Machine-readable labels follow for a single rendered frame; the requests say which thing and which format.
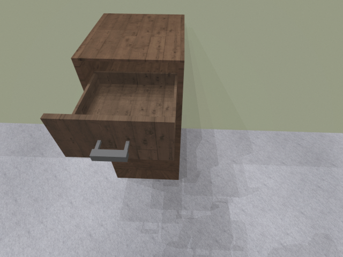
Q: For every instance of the drawer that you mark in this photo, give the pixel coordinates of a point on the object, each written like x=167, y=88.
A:
x=115, y=107

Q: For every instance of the handle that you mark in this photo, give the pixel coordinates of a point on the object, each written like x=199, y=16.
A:
x=110, y=155

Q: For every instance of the cabinet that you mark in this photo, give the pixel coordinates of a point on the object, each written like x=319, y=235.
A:
x=137, y=43

